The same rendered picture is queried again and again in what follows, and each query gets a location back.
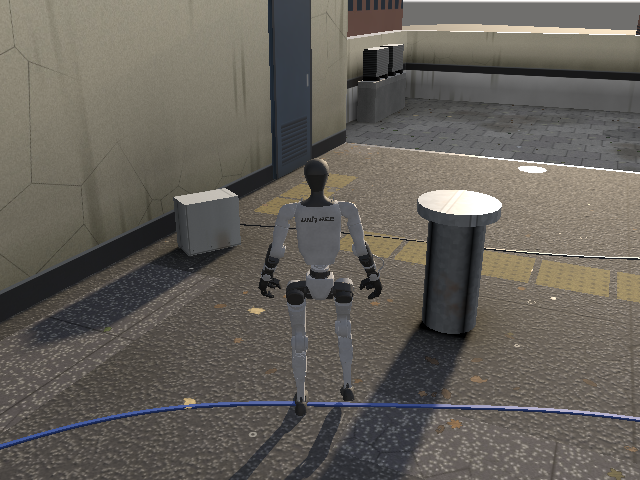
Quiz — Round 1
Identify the robot left hand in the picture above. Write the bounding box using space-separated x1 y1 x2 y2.
258 278 282 298

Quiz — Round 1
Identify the robot right foot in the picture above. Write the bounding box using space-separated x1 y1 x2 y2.
340 383 355 401

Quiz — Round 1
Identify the robot foot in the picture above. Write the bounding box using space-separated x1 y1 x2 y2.
340 383 355 401
295 390 309 416

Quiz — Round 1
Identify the right robot upper arm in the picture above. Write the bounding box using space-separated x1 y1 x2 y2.
338 201 368 257

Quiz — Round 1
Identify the robot left foot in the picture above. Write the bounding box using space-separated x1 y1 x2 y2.
295 390 309 416

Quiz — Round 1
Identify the left robot forearm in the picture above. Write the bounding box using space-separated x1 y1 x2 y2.
261 243 280 281

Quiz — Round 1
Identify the robot right hand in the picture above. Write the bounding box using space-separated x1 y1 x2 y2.
359 277 383 299

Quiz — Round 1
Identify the right robot forearm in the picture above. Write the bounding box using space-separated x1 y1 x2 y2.
358 241 380 281

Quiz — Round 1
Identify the left robot upper arm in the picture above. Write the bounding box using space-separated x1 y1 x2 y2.
269 202 297 259

